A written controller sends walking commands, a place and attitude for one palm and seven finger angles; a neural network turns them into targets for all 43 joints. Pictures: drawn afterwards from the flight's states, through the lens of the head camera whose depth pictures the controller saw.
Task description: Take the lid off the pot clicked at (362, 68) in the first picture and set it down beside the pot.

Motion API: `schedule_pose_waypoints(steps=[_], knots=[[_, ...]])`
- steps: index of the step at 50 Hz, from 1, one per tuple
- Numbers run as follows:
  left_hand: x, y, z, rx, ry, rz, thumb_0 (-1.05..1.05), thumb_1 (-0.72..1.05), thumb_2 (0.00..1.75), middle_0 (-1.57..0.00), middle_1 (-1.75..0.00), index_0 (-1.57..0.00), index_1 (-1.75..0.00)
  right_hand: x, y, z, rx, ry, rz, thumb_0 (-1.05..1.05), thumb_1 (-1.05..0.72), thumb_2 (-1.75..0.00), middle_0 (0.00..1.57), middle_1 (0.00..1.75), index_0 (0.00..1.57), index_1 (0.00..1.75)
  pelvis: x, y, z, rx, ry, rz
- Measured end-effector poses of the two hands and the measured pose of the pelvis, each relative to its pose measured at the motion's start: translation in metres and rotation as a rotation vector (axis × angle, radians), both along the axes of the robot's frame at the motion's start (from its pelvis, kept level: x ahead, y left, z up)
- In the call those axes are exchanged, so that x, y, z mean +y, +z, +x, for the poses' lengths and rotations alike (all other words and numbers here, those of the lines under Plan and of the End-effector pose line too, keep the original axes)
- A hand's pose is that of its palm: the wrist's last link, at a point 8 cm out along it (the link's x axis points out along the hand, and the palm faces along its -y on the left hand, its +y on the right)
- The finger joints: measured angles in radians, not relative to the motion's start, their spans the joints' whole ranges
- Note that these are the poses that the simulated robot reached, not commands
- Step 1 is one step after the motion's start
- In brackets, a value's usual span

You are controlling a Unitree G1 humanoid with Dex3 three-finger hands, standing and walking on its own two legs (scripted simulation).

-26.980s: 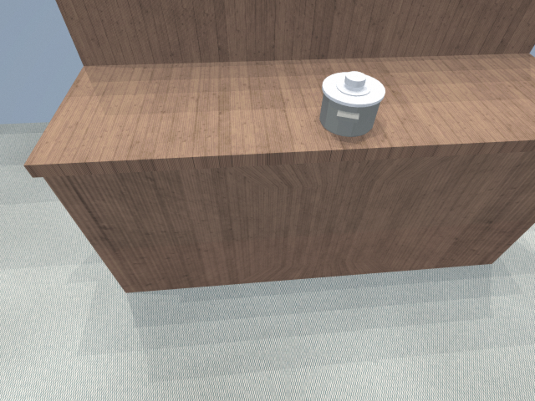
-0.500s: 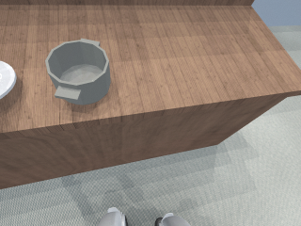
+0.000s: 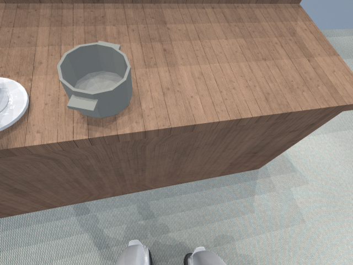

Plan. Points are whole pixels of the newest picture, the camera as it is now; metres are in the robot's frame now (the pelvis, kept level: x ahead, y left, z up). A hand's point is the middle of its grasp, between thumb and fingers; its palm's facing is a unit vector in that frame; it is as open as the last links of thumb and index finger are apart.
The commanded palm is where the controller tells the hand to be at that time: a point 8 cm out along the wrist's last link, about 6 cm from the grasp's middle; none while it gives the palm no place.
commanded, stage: open the fingers wide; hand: left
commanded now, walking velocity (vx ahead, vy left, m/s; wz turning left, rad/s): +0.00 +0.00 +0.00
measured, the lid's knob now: out of the picture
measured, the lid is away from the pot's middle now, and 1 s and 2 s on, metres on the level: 0.24 0.24 0.24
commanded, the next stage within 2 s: raise the empty hand in 0.98 s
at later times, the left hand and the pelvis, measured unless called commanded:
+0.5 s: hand out of the picture +0.43 +0.38 +0.09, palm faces -0.42 -0.14 -0.90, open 8.6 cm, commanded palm +0.49 +0.37 +0.15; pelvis -0.01 -0.01 +0.00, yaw +2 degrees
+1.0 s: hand out of the picture +0.45 +0.38 +0.09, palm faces -0.43 -0.16 -0.89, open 11.0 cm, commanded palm +0.49 +0.37 +0.15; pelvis +0.00 -0.01 +0.00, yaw +1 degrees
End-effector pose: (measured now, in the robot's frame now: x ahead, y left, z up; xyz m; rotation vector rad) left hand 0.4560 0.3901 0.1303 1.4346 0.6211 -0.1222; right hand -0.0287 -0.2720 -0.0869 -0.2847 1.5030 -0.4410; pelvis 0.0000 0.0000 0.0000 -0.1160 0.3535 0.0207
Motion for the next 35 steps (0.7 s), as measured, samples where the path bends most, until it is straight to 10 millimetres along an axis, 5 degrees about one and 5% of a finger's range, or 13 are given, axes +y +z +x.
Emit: schedule_pose_waypoints(steps=[16,35], knots=[[-0.004,0.005,-0.029,0.007,0.011,0.019,-0.01,0.21,0.67,-0.69,-1.05,-0.57,-0.99,-0.009,0.000,0.047,-0.157,0.104,-0.011,0.00,-0.91,-0.90,0.20,0.30,0.21,0.30,-0.004,0.004,-0.014,-0.055,0.033,0.012],[-0.013,0.022,-0.002,-0.029,0.023,0.016,0.00,0.10,0.65,-0.46,-0.94,-0.44,-0.92,-0.011,-0.002,0.022,-0.080,0.035,0.005,0.00,-0.91,-0.90,0.20,0.30,0.21,0.30,-0.007,0.004,-0.003,-0.036,0.012,0.024]])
